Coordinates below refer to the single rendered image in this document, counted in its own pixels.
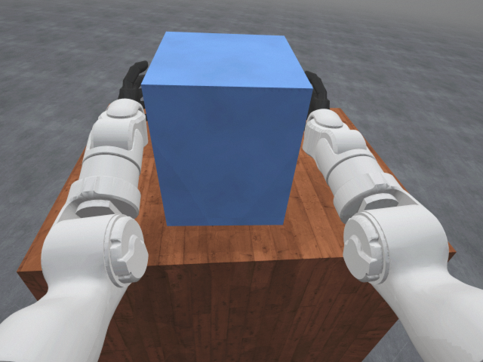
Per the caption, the right robot upper arm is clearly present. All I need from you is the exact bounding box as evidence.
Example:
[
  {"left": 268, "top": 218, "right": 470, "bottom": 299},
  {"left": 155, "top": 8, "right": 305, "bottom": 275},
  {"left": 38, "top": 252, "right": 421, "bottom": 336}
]
[{"left": 343, "top": 204, "right": 483, "bottom": 362}]

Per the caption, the robot left forearm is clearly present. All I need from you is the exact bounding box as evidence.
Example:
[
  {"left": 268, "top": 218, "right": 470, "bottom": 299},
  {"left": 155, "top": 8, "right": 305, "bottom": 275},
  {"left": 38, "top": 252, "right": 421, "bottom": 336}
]
[{"left": 41, "top": 99, "right": 148, "bottom": 282}]

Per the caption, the robot right forearm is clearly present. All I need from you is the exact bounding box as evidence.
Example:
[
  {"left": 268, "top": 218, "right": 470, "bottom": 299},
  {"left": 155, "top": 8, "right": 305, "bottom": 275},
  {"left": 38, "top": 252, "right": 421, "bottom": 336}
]
[{"left": 303, "top": 109, "right": 449, "bottom": 255}]

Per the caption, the pedestal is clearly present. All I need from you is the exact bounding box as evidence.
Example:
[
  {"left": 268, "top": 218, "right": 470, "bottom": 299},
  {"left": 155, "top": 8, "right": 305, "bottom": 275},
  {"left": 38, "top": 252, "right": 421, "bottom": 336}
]
[{"left": 17, "top": 108, "right": 456, "bottom": 362}]

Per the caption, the left robot upper arm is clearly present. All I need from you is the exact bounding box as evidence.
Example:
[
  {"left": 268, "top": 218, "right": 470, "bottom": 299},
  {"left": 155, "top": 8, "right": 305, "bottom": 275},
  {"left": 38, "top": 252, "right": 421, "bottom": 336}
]
[{"left": 0, "top": 213, "right": 149, "bottom": 362}]

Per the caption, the carton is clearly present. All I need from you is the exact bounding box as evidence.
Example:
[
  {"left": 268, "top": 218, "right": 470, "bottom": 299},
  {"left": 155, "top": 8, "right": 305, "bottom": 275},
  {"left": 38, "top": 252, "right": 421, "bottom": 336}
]
[{"left": 141, "top": 32, "right": 313, "bottom": 226}]

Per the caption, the robot left hand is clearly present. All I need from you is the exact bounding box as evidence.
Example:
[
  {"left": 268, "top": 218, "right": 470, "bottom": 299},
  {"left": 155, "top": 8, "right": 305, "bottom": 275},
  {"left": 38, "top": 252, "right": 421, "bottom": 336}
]
[{"left": 118, "top": 60, "right": 148, "bottom": 121}]

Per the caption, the robot right hand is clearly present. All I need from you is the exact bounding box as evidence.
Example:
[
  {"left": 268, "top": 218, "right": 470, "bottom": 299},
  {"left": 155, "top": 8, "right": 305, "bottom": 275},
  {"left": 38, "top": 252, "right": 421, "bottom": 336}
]
[{"left": 304, "top": 71, "right": 330, "bottom": 131}]

